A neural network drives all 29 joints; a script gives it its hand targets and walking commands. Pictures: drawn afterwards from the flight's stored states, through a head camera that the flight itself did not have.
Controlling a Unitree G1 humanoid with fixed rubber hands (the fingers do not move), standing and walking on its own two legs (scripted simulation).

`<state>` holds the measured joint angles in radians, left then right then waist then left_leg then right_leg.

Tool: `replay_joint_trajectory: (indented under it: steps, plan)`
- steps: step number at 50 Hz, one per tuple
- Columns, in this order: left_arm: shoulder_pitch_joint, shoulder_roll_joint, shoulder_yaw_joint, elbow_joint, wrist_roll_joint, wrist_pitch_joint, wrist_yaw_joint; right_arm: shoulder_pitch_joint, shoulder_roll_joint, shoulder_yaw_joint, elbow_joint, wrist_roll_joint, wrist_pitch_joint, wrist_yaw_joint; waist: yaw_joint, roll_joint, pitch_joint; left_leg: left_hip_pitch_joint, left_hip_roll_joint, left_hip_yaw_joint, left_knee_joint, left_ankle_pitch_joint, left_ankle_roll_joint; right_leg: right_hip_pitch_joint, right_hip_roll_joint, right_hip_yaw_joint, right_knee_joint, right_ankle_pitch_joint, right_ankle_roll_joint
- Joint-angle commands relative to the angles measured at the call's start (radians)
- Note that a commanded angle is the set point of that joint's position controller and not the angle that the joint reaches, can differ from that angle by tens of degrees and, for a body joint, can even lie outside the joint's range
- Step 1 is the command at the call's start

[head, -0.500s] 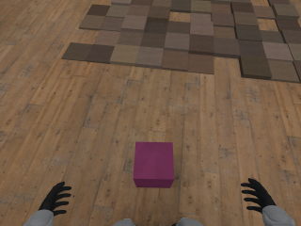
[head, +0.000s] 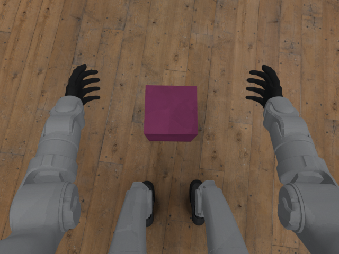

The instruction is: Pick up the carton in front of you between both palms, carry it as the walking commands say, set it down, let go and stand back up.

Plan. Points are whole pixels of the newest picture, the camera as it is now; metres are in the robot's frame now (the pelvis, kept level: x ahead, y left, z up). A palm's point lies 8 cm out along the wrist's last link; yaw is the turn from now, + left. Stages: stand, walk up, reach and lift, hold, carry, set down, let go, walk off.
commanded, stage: reach and lift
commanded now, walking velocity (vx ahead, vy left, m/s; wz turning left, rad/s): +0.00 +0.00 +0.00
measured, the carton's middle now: (170, 116) +0.52 +0.00 -0.54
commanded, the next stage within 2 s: none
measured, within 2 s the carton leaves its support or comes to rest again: neither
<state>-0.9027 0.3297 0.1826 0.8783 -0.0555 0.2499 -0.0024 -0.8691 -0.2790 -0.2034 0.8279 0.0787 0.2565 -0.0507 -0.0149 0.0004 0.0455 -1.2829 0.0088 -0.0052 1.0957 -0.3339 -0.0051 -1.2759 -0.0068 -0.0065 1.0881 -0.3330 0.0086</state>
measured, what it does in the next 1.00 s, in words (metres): lowers itself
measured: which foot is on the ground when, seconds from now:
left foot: down 0.00-1.00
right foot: down 0.00-1.00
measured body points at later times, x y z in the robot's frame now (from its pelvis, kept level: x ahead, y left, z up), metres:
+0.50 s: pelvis +0.02 +0.00 -0.07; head +0.35 +0.00 +0.24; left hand +0.55 +0.19 -0.21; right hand +0.53 -0.20 -0.21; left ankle +0.08 +0.12 -0.63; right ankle +0.08 -0.12 -0.63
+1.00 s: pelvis -0.04 +0.00 -0.27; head +0.33 +0.00 -0.01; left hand +0.53 +0.18 -0.43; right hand +0.52 -0.19 -0.43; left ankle +0.08 +0.12 -0.63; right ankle +0.08 -0.13 -0.63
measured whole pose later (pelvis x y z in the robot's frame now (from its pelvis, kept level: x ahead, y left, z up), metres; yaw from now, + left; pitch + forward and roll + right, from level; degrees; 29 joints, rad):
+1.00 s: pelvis -0.04 +0.00 -0.27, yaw -1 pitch +41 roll -1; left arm -1.47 0.40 0.10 1.16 -0.20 0.09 0.10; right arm -1.43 -0.34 -0.14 1.10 0.21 0.10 -0.14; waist -0.01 -0.01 0.25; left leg -2.25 -0.01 -0.03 2.06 -0.53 -0.02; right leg -2.25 0.02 0.01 2.06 -0.53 0.02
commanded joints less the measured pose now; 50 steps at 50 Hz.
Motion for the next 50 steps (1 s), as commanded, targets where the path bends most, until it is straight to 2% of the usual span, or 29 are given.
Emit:
replay_joint_trajectory:
  steps: [1, 5, 9, 13, 17, 22, 27, 32, 37, 40, 44, 47, 50]
  plan:
    - [-0.384, 0.14, 0.037, -0.031, 0.003, -0.016, 0.009, -0.365, -0.134, -0.044, -0.038, -0.006, -0.014, -0.008, -0.005, 0.021, -0.829, 0.337, -0.053, 0.022, -0.106, 0.026, -0.026, 0.31, 0.054, -0.023, -0.097, 0.026, 0.026]
    - [-0.556, 0.132, 0.065, 0.034, 0.021, -0.03, 0.014, -0.533, -0.129, -0.082, 0.019, -0.029, -0.031, -0.008, -0.006, 0.023, -0.88, 0.294, -0.059, 0.025, -0.087, -0.009, -0.027, 0.228, 0.06, -0.035, -0.078, -0.015, 0.028]
    - [-0.635, 0.127, 0.104, 0.055, 0.058, -0.055, 0.019, -0.607, -0.124, -0.124, 0.038, -0.069, -0.057, -0.009, -0.007, 0.026, -1.007, 0.313, -0.068, 0.025, -0.074, 0.055, -0.029, 0.22, 0.068, -0.042, -0.068, 0.054, 0.032]
    - [-0.607, 0.094, 0.138, 0.04, 0.1, -0.095, 0.018, -0.569, -0.099, -0.16, 0.02, -0.107, -0.102, -0.004, -0.014, 0.029, -1.107, 0.343, -0.078, 0.012, -0.044, 0.238, -0.026, 0.216, 0.082, -0.038, -0.044, 0.218, 0.028]
    - [-0.543, 0.036, 0.175, 0.024, 0.139, -0.146, 0.015, -0.502, -0.044, -0.196, 0.013, -0.14, -0.157, 0.011, -0.006, 0.041, -1.091, 0.271, -0.076, -0.005, 0.026, 0.407, -0.026, 0.092, 0.082, -0.025, 0.018, 0.352, 0.028]
    - [-0.44, -0.013, 0.195, 0.036, 0.156, -0.188, 0.022, -0.41, -0.002, -0.212, 0.032, -0.16, -0.203, 0.01, -0.001, 0.028, -1.047, 0.066, -0.072, -0.014, 0.178, 0.499, -0.026, -0.097, 0.081, -0.012, 0.17, 0.432, 0.033]
    - [-0.419, 0.016, 0.157, 0.023, 0.105, -0.214, 0.042, -0.402, -0.022, -0.159, 0.017, -0.111, -0.226, -0.012, 0.002, 0.019, -1.09, -0.094, -0.074, -0.006, 0.352, 0.466, -0.032, -0.219, 0.078, -0.013, 0.347, 0.412, 0.044]
    - [-0.489, 0.095, 0.039, -0.037, -0.019, -0.217, 0.074, -0.467, -0.083, -0.051, -0.034, -0.002, -0.222, -0.051, 0.0, 0.009, -1.253, -0.154, -0.072, 0.015, 0.526, 0.423, -0.034, -0.177, 0.075, -0.024, 0.53, 0.417, 0.046]
    - [-0.612, 0.15, -0.029, -0.07, -0.1, -0.189, 0.097, -0.58, -0.139, 0.017, -0.065, 0.088, -0.19, -0.08, 0.0, 0.024, -1.319, -0.172, -0.067, 0.038, 0.655, 0.284, -0.035, -0.18, 0.073, -0.042, 0.654, 0.292, 0.04]
    - [-0.687, 0.177, -0.05, -0.024, -0.128, -0.167, 0.109, -0.658, -0.162, 0.036, -0.031, 0.121, -0.166, -0.094, 0.005, 0.027, -1.256, -0.232, -0.056, 0.048, 0.699, 0.147, -0.034, -0.209, 0.066, -0.044, 0.7, 0.169, 0.034]
    - [-0.766, 0.183, -0.067, 0.094, -0.144, -0.158, 0.11, -0.745, -0.166, 0.049, 0.086, 0.129, -0.154, -0.095, 0.005, 0.024, -1.072, -0.334, -0.034, 0.044, 0.748, -0.013, -0.029, -0.307, 0.047, -0.038, 0.746, 0.007, 0.033]
    - [-0.81, 0.189, -0.073, 0.18, -0.144, -0.168, 0.103, -0.793, -0.171, 0.054, 0.176, 0.126, -0.165, -0.089, 0.005, 0.017, -0.961, -0.392, -0.023, 0.034, 0.788, -0.064, -0.025, -0.362, 0.037, -0.031, 0.786, -0.043, 0.033]
    - [-0.852, 0.203, -0.081, 0.242, -0.147, -0.186, 0.098, -0.841, -0.181, 0.06, 0.236, 0.127, -0.183, -0.082, 0.006, 0.013, -0.891, -0.424, -0.017, 0.026, 0.83, -0.062, -0.024, -0.397, 0.032, -0.025, 0.832, -0.044, 0.035]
